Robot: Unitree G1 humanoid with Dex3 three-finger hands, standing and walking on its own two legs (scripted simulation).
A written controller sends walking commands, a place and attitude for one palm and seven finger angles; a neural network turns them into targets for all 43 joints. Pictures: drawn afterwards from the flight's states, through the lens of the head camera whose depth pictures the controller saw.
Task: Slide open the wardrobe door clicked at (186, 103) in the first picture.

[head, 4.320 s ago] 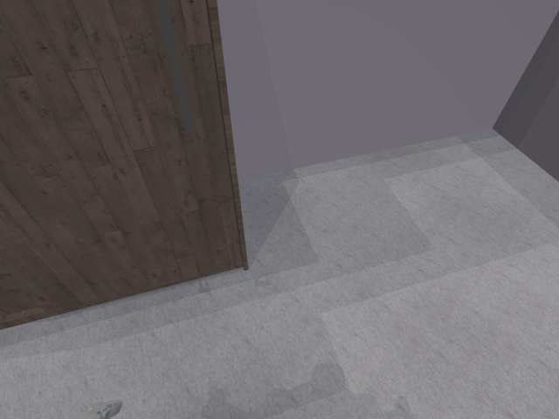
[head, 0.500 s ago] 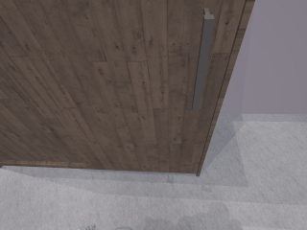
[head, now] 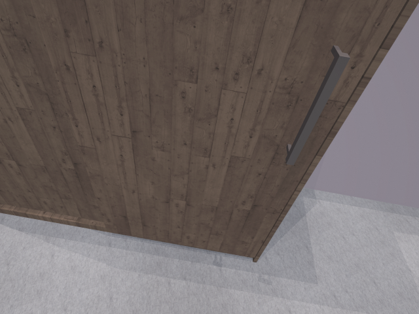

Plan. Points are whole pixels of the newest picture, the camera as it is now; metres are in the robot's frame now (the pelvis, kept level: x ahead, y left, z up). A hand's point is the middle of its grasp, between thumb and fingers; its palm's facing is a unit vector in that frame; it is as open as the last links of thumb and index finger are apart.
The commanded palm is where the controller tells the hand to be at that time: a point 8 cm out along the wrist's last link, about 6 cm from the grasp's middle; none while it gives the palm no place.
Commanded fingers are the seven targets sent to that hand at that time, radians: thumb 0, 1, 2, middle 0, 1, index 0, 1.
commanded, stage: come to a stop and stand still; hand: right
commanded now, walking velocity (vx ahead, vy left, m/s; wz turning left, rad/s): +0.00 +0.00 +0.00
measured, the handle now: (310, 112) +0.54 -0.17 +0.16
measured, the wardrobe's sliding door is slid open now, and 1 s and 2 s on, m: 0.00 0.00 0.00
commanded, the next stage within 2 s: look again from close up in 1.32 s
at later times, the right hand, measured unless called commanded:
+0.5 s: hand out of the picture -0.02 -0.14 -0.15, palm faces +0.00 +0.98 -0.21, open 7.4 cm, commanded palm none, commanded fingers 0.00 -0.90 -0.90 0.20 0.30 0.20 0.30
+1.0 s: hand out of the picture +0.02 -0.14 -0.15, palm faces +0.01 +0.98 -0.21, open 7.4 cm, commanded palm none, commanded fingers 0.00 -0.90 -0.90 0.20 0.30 0.20 0.30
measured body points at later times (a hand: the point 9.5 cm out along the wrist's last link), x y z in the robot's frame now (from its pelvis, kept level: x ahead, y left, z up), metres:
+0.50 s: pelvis -0.01 +0.03 +0.02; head -0.01 +0.05 +0.47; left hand -0.03 +0.25 -0.15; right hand -0.02 -0.19 -0.13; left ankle -0.03 +0.13 -0.72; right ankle +0.03 -0.10 -0.72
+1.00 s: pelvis +0.02 +0.03 +0.02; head +0.03 +0.04 +0.47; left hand +0.03 +0.25 -0.15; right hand +0.02 -0.19 -0.13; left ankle -0.03 +0.13 -0.72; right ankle +0.03 -0.10 -0.72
